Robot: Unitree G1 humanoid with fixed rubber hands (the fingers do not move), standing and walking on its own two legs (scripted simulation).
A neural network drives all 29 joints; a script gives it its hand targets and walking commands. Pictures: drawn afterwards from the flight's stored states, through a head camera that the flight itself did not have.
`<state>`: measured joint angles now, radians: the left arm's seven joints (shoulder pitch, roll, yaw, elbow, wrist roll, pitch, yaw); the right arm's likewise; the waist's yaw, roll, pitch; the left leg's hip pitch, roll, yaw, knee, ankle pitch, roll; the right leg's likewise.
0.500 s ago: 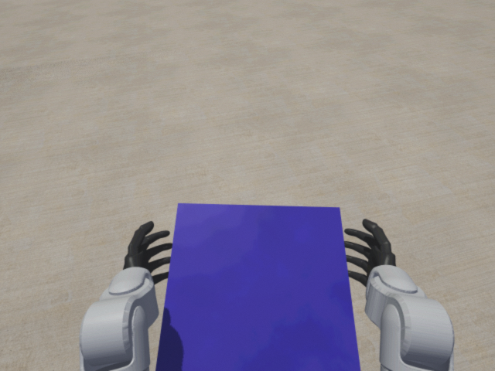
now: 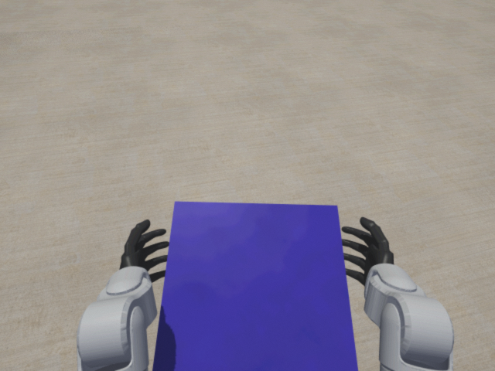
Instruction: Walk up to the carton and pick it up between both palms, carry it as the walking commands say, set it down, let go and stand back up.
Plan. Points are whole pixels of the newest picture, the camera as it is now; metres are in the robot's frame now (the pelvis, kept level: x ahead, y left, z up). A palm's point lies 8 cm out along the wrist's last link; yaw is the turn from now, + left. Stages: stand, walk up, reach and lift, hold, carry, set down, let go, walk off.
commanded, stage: carry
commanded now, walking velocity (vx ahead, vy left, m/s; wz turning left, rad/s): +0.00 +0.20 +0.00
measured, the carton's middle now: (252, 289) +0.28 +0.01 -0.02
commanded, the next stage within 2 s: none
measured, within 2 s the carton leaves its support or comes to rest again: neither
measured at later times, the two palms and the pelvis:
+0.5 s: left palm out of the picture +0.13 +0.29 +0.08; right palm (302, 346) +0.16 -0.04 +0.10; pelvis -0.11 +0.10 +0.00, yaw +4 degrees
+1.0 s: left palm out of the picture +0.05 +0.31 +0.10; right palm out of the picture +0.07 -0.02 +0.10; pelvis -0.20 +0.13 +0.01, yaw +2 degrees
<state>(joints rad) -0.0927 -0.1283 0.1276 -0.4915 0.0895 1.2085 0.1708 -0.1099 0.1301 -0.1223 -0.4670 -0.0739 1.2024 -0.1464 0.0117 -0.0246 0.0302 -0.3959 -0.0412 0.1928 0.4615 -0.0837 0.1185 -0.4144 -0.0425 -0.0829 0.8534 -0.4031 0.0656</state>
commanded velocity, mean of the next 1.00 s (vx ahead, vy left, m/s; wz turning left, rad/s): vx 0.00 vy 0.20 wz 0.00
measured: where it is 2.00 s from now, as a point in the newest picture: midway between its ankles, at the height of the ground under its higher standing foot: outside the picture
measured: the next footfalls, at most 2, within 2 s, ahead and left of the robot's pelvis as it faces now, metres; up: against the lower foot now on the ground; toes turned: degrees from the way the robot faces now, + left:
right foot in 0.06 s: +0.06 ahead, -0.11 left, +0.00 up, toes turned -8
left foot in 0.36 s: -0.02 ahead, +0.17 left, +0.00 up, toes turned +9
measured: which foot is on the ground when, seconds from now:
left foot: down 0.00-0.06, up 0.08-0.34, down 0.36-0.88, up 0.90-1.00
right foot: up 0.00-0.04, down 0.06-0.36, up 0.38-0.86, down 0.88-1.00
